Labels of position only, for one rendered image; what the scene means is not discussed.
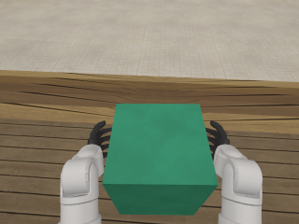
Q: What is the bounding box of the right robot forearm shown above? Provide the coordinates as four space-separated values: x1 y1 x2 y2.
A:
213 144 263 224

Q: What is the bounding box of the robot left hand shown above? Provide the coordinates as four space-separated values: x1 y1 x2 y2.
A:
87 120 112 158

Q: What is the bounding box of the left robot forearm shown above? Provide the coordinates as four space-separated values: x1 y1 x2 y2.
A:
58 144 105 224

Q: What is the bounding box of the carton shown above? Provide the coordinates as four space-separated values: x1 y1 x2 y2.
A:
102 104 219 216

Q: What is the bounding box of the robot right hand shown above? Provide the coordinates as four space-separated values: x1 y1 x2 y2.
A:
206 120 230 160

